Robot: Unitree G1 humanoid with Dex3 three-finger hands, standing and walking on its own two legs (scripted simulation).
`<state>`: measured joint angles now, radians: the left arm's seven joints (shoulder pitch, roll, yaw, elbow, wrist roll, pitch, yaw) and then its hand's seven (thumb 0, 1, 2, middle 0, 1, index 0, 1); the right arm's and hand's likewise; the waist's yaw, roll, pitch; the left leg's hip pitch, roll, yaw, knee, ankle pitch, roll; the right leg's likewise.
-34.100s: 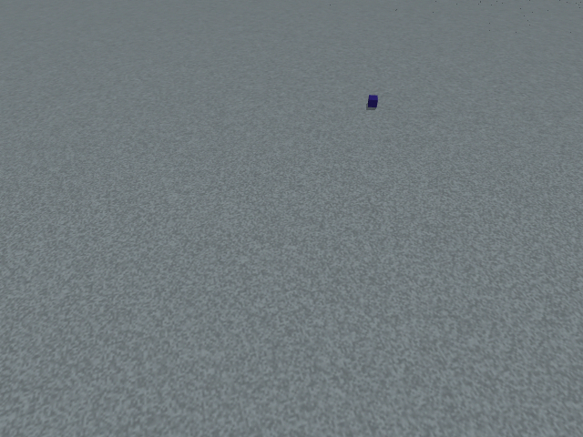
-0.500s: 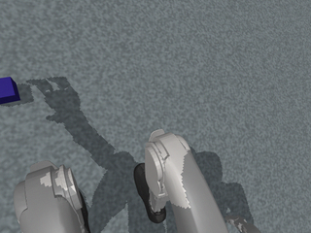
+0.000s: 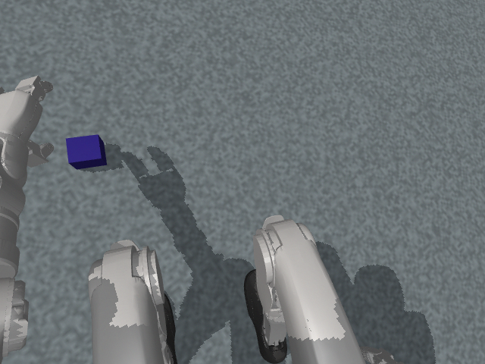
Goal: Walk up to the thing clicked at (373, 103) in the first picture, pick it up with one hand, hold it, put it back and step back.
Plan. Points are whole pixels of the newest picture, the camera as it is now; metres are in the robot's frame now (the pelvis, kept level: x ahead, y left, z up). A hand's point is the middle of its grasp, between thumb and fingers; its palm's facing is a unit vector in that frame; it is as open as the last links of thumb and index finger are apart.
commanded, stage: home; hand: left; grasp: from above
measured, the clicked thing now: (87, 152) +0.53 +0.28 -0.34
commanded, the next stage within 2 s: none
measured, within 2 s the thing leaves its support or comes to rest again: neither
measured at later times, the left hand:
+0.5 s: hand out of the picture +0.29 +0.25 +0.09, palm faces -0.03 -0.88 -0.48, open 7.4 cm
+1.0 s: hand out of the picture +0.22 +0.21 +0.28, palm faces +0.22 -0.95 -0.22, open 7.4 cm
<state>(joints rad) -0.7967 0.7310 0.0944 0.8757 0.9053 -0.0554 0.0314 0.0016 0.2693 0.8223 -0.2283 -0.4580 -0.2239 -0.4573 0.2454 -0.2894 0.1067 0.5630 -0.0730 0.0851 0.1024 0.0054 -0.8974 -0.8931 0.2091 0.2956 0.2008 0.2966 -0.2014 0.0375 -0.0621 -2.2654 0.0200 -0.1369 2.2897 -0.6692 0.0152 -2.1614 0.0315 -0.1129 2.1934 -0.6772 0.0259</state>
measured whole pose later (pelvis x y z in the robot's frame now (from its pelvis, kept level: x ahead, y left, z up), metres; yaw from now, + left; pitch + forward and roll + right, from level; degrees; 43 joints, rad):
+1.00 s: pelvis +0.08 +0.00 +0.34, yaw +10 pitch +13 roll -3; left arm 0.45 0.23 0.04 -0.07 -0.07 0.43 0.07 0.01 0.90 0.90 -0.20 -0.30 -0.20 -0.29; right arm 0.30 -0.22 0.05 0.53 0.03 -0.17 -0.18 0.02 -0.90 -0.90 0.21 0.30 0.20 0.30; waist -0.07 0.06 -0.19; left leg -0.80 0.02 -0.06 1.05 -0.48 0.00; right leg -0.73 0.02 -0.06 0.98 -0.48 0.00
